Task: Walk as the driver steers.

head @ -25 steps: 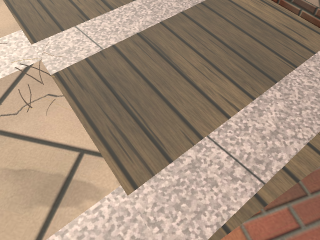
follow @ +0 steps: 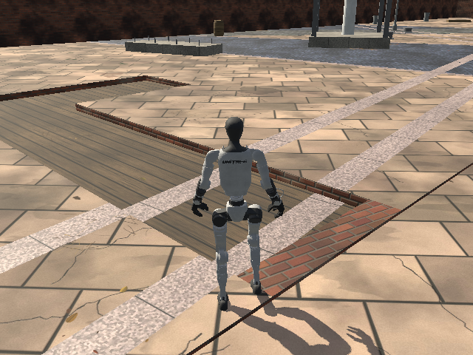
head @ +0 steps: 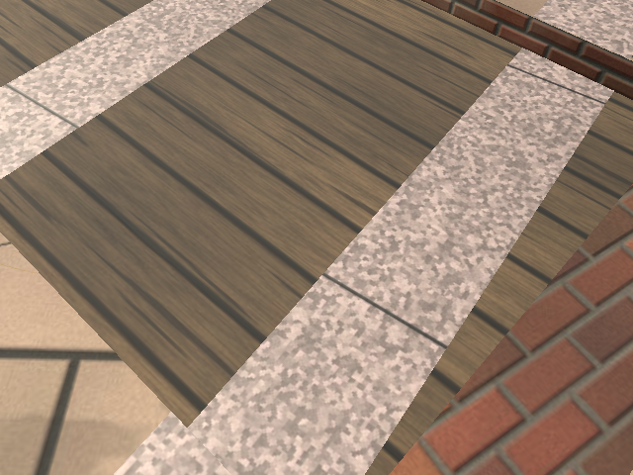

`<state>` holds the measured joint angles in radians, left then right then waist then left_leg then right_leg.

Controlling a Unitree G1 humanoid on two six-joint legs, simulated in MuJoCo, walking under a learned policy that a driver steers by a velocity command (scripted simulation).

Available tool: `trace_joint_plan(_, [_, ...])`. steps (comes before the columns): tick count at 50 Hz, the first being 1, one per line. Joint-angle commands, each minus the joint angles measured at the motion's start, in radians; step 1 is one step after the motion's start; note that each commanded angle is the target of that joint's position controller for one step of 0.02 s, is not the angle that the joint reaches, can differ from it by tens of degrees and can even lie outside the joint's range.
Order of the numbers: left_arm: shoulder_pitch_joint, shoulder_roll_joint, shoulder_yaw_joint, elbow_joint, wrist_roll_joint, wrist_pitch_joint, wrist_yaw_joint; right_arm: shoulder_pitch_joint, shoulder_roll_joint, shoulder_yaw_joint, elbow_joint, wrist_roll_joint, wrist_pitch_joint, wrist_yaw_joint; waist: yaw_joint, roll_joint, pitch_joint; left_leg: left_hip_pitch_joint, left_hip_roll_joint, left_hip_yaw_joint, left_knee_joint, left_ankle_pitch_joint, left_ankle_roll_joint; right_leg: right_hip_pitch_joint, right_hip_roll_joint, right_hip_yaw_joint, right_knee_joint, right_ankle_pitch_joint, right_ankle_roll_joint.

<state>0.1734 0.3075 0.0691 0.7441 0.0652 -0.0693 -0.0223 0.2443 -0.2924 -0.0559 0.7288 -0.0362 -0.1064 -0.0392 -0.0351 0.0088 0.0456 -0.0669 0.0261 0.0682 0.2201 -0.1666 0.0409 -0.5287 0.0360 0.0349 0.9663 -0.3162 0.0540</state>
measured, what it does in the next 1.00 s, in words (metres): steps on the spot: right foot, then left foot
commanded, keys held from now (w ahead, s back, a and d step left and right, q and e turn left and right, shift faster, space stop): e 0.16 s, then no key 0.84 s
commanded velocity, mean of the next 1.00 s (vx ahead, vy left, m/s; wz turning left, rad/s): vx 0.01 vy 0.00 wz -0.22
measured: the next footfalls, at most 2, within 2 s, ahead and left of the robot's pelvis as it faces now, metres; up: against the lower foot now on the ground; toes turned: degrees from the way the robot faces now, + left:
right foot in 0.28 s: +0.07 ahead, -0.16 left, +0.00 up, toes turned -11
left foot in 0.66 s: +0.09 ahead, +0.05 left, +0.00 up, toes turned -12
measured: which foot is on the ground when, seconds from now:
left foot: down 0.00-0.28, up 0.30-0.64, down 0.66-1.00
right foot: up 0.00-0.26, down 0.28-1.00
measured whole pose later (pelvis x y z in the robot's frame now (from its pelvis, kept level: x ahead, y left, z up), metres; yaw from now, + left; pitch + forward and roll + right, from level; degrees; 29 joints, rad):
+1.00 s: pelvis +0.01 -0.04 -0.01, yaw -12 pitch -1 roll +0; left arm 0.25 0.24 0.01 1.00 0.01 0.02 0.01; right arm 0.23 -0.24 0.00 0.90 -0.01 0.02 -0.03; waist 0.01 0.00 0.01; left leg -0.17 -0.01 0.02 0.38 -0.19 0.02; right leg -0.20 0.03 0.01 0.35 -0.12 -0.02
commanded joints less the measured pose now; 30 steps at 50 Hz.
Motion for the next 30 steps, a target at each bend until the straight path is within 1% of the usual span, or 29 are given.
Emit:
trace_joint_plan(1, [0.000,0.023,-0.002,-0.072,-0.023,0.002,-0.030,-0.046,-0.177,-0.048,-0.110,-0.001,-0.014,-0.017,0.013,0.076,-0.027,0.076,0.201,-0.038,-0.024,0.458,0.220,-0.036,-0.045,-0.078,0.012,0.058,0.038])
trace_joint_plan(2, [-0.034,0.010,-0.011,-0.090,-0.028,0.009,-0.037,0.005,-0.186,-0.053,-0.099,-0.001,-0.008,-0.017,-0.014,0.084,-0.027,0.145,0.217,-0.032,-0.008,0.500,0.226,-0.062,-0.066,-0.083,-0.063,0.062,0.041])
trace_joint_plan(3, [-0.057,0.007,-0.016,-0.101,-0.032,0.016,-0.044,0.046,-0.197,-0.061,-0.090,-0.003,-0.002,-0.015,-0.035,0.089,-0.025,0.202,0.245,-0.037,0.010,0.554,0.233,-0.079,-0.081,-0.084,-0.132,0.049,0.037])
trace_joint_plan(4, [-0.070,0.013,-0.017,-0.109,-0.032,0.021,-0.049,0.081,-0.209,-0.069,-0.083,-0.004,0.004,-0.011,-0.050,0.088,-0.026,0.245,0.272,-0.043,0.022,0.606,0.243,-0.082,-0.088,-0.093,-0.193,0.035,0.024])
trace_joint_plan(5, [-0.069,0.022,-0.017,-0.113,-0.029,0.024,-0.053,0.096,-0.223,-0.078,-0.079,-0.007,0.009,-0.007,-0.051,0.095,-0.026,0.262,0.294,-0.047,0.028,0.638,0.247,-0.065,-0.093,-0.096,-0.248,0.019,0.006])
trace_joint_plan(7, [-0.051,0.050,-0.010,-0.104,-0.024,0.023,-0.055,0.067,-0.241,-0.089,-0.093,-0.017,0.015,0.001,-0.037,0.114,-0.033,0.252,0.322,-0.048,0.026,0.655,0.241,-0.003,-0.089,-0.101,-0.315,0.019,-0.027])
trace_joint_plan(8, [-0.045,0.064,-0.005,-0.099,-0.025,0.020,-0.056,0.042,-0.240,-0.091,-0.103,-0.023,0.015,0.001,-0.028,0.123,-0.039,0.242,0.328,-0.042,0.025,0.639,0.231,0.028,-0.083,-0.100,-0.334,0.033,-0.041])
trace_joint_plan(9, [-0.049,0.075,0.001,-0.095,-0.027,0.016,-0.055,0.023,-0.234,-0.090,-0.108,-0.025,0.017,0.001,-0.020,0.123,-0.046,0.228,0.327,-0.041,0.028,0.620,0.215,0.059,-0.078,-0.094,-0.359,0.048,-0.054])
trace_joint_plan(10, [-0.053,0.082,0.004,-0.092,-0.030,0.011,-0.053,0.004,-0.231,-0.089,-0.108,-0.023,0.019,0.000,-0.010,0.121,-0.053,0.218,0.323,-0.035,0.038,0.597,0.196,0.089,-0.069,-0.087,-0.395,0.068,-0.068])
trace_joint_plan(11, [-0.051,0.088,0.009,-0.090,-0.035,0.004,-0.052,-0.019,-0.228,-0.087,-0.107,-0.017,0.022,-0.002,0.007,0.114,-0.061,0.200,0.309,-0.020,0.061,0.560,0.171,0.132,-0.056,-0.086,-0.454,0.115,-0.088])
trace_joint_plan(12, [-0.045,0.094,0.014,-0.087,-0.043,-0.005,-0.052,-0.044,-0.229,-0.084,-0.103,-0.008,0.027,-0.002,0.028,0.105,-0.073,0.163,0.284,0.003,0.099,0.519,0.142,0.201,-0.032,-0.095,-0.538,0.202,-0.113])
trace_joint_plan(13, [-0.033,0.101,0.022,-0.085,-0.052,-0.016,-0.050,-0.048,-0.222,-0.078,-0.090,0.002,0.034,0.006,0.049,0.084,-0.099,0.106,0.250,0.030,0.156,0.483,0.109,0.312,-0.001,-0.109,-0.640,0.357,-0.147])
trace_joint_plan(14, [-0.009,0.124,0.035,-0.090,-0.052,-0.025,-0.045,-0.005,-0.176,-0.061,-0.068,-0.003,0.041,0.021,0.057,0.051,-0.159,0.015,0.193,0.072,0.230,0.417,0.051,0.477,-0.019,-0.087,-0.650,0.520,-0.202])
trace_joint_plan(15, [0.058,0.237,0.063,-0.109,-0.060,-0.034,-0.018,0.069,-0.075,-0.029,-0.116,-0.008,0.039,0.028,0.032,-0.153,-0.323,-0.180,0.068,0.164,0.438,0.035,-0.057,0.759,-0.253,0.167,-0.554,1.031,-0.420])
trace_joint_plan(16, [0.237,0.182,0.043,-0.014,-0.036,0.036,-0.008,-0.059,-0.077,-0.026,-0.108,0.079,0.102,0.016,0.149,-0.058,-0.280,-0.445,-0.032,0.087,0.721,-0.462,-0.094,0.867,-0.418,0.314,-0.465,1.453,-0.379])
trace_joint_plan(17, [0.233,0.172,0.033,-0.024,-0.071,0.062,0.007,-0.007,-0.043,-0.015,-0.098,0.067,0.135,0.019,0.109,-0.005,-0.294,-0.440,0.001,-0.043,0.834,-0.503,-0.094,0.792,-0.443,0.250,-0.499,1.461,-0.377])
trace_joint_plan(18, [0.128,0.140,0.015,-0.054,-0.078,0.078,0.019,0.014,-0.045,-0.010,-0.075,0.062,0.145,0.027,0.076,-0.036,-0.232,-0.414,0.023,-0.090,0.834,-0.438,-0.086,0.687,-0.386,0.190,-0.560,1.237,-0.331])
trace_joint_plan(19, [0.051,0.118,0.003,-0.060,-0.074,0.090,0.027,0.019,-0.065,-0.014,-0.064,0.061,0.152,0.030,0.039,-0.076,-0.134,-0.392,0.034,-0.100,0.797,-0.370,-0.081,0.569,-0.324,0.141,-0.604,1.056,-0.281])
trace_joint_plan(20, [-0.009,0.095,-0.007,-0.066,-0.074,0.098,0.031,0.032,-0.100,-0.020,-0.053,0.045,0.157,0.029,0.014,-0.111,-0.090,-0.360,0.035,-0.095,0.760,-0.313,-0.080,0.492,-0.276,0.107,-0.638,0.911,-0.248])
trace_joint_plan(21, [-0.030,0.084,-0.014,-0.069,-0.063,0.099,0.034,0.043,-0.121,-0.024,-0.042,0.031,0.161,0.026,0.010,-0.131,-0.085,-0.305,0.021,-0.077,0.753,-0.270,-0.081,0.425,-0.248,0.085,-0.649,0.855,-0.242])
trace_joint_plan(22, [-0.027,0.087,-0.017,-0.062,-0.058,0.096,0.035,0.052,-0.119,-0.022,-0.035,0.026,0.167,0.025,0.008,-0.137,-0.092,-0.269,0.012,-0.069,0.738,-0.253,-0.080,0.390,-0.241,0.074,-0.658,0.817,-0.250])
trace_joint_plan(24, [-0.027,0.096,-0.018,-0.047,-0.055,0.088,0.033,0.048,-0.091,-0.011,-0.027,0.027,0.176,0.022,0.011,-0.147,-0.087,-0.232,0.007,-0.064,0.665,-0.245,-0.070,0.346,-0.242,0.078,-0.673,0.710,-0.262])
trace_joint_plan(25, [-0.028,0.094,-0.020,-0.038,-0.054,0.086,0.031,0.036,-0.076,-0.004,-0.025,0.027,0.180,0.021,0.017,-0.154,-0.078,-0.215,0.009,-0.065,0.614,-0.234,-0.061,0.329,-0.241,0.084,-0.677,0.642,-0.259])
trace_joint_plan(26, [-0.027,0.091,-0.022,-0.031,-0.052,0.085,0.029,0.026,-0.069,0.001,-0.021,0.025,0.182,0.020,0.025,-0.168,-0.072,-0.196,0.008,-0.061,0.569,-0.223,-0.053,0.313,-0.235,0.089,-0.681,0.568,-0.255])
trace_joint_plan(28, [-0.023,0.091,-0.023,-0.017,-0.049,0.088,0.023,0.012,-0.069,0.005,-0.012,0.025,0.185,0.017,0.039,-0.181,-0.064,-0.169,-0.002,-0.055,0.501,-0.209,-0.042,0.291,-0.233,0.118,-0.687,0.431,-0.253])
trace_joint_plan(29, [-0.025,0.084,-0.026,-0.010,-0.049,0.090,0.021,0.008,-0.064,0.008,-0.008,0.026,0.184,0.017,0.042,-0.180,-0.069,-0.153,-0.004,-0.055,0.466,-0.208,-0.038,0.287,-0.233,0.135,-0.686,0.365,-0.249])
trace_joint_plan(30, [-0.033,0.084,-0.027,-0.004,-0.051,0.093,0.020,0.011,-0.057,0.011,-0.002,0.026,0.182,0.016,0.038,-0.166,-0.065,-0.132,-0.009,-0.052,0.416,-0.191,-0.034,0.276,-0.229,0.150,-0.682,0.298,-0.243])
